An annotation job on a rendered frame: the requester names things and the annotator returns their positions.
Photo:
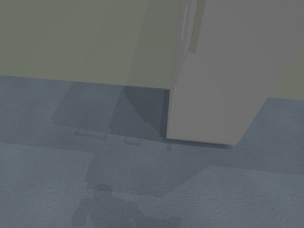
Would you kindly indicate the fridge door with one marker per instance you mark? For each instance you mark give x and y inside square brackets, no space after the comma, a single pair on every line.
[244,48]

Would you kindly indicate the handle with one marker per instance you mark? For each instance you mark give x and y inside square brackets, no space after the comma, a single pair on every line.
[197,25]

